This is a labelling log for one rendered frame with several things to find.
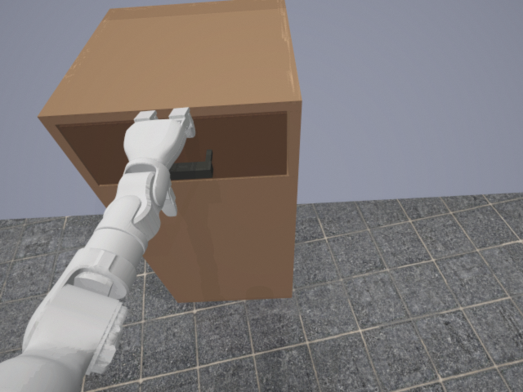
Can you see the drawer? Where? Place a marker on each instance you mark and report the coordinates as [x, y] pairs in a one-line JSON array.
[[253, 144]]

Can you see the robot left upper arm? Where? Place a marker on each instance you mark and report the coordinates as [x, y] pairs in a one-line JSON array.
[[78, 334]]

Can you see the cabinet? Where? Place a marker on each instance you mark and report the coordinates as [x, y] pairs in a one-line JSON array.
[[233, 238]]

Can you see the robot left forearm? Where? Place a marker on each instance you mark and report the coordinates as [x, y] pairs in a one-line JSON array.
[[107, 264]]

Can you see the left robot hand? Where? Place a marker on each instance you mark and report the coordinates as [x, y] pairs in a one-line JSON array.
[[161, 140]]

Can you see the handle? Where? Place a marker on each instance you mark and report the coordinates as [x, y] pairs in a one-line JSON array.
[[195, 170]]

